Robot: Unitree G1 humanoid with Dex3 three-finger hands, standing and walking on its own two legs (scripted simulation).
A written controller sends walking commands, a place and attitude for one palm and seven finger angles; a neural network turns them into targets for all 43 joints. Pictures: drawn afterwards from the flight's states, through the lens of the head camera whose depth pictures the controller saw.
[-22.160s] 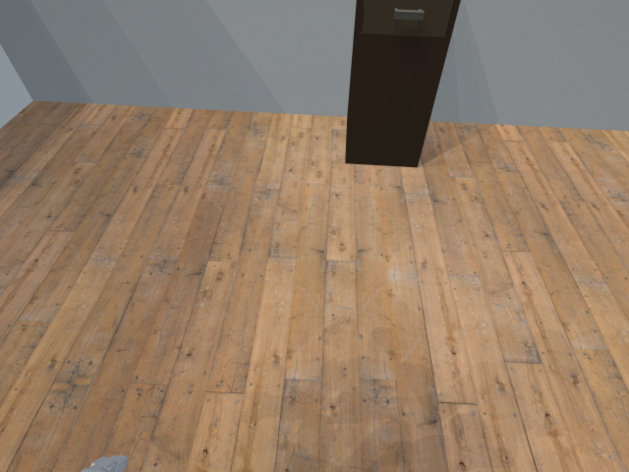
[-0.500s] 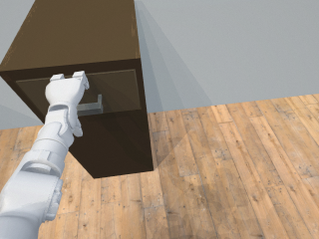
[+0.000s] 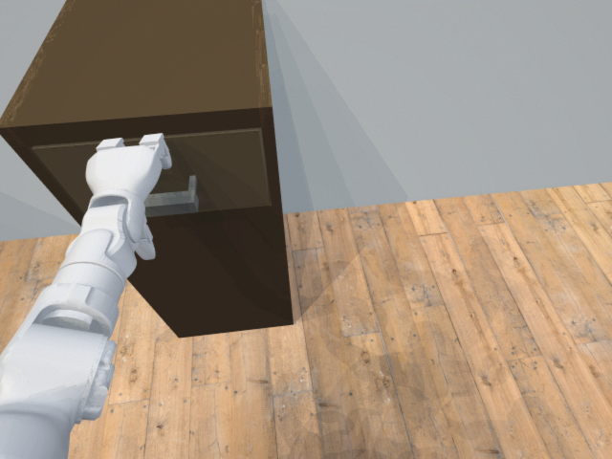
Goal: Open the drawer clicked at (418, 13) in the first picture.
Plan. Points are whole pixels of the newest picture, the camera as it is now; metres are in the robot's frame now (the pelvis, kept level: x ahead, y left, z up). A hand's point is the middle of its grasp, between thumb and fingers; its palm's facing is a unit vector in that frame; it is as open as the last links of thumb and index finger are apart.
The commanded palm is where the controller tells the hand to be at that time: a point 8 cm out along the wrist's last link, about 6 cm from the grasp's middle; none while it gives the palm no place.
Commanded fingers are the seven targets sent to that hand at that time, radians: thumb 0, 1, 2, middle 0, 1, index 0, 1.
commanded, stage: lower the fingers behind the handle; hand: left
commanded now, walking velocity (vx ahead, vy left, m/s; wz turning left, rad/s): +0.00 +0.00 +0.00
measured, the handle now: (164, 194) +0.53 +0.23 +0.00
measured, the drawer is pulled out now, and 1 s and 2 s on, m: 0.00 0.00 0.00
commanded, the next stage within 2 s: lift the fingers back up to retry in 1.68 s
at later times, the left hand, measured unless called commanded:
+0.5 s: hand (144, 214) +0.46 +0.23 +0.02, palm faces -0.05 -0.02 -1.00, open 13.8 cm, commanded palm +0.45 +0.23 +0.08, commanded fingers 0.00 -0.50 0.30 -0.30 -1.20 -0.30 -1.20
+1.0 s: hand (154, 214) +0.48 +0.23 +0.01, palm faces -0.03 -0.02 -1.00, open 13.8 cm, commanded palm +0.45 +0.24 +0.05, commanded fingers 0.00 -0.50 0.30 -0.30 -1.20 -0.30 -1.20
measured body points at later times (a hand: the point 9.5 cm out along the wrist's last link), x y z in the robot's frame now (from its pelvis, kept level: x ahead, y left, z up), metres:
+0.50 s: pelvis +0.00 +0.01 -0.01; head +0.08 +0.00 +0.44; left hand +0.46 +0.23 +0.08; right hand +0.02 -0.27 -0.14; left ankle -0.02 +0.10 -0.72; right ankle -0.02 -0.10 -0.72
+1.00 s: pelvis +0.00 +0.01 -0.02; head +0.09 +0.01 +0.42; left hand +0.47 +0.23 +0.06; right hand +0.00 -0.26 -0.14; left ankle -0.02 +0.10 -0.72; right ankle -0.02 -0.10 -0.72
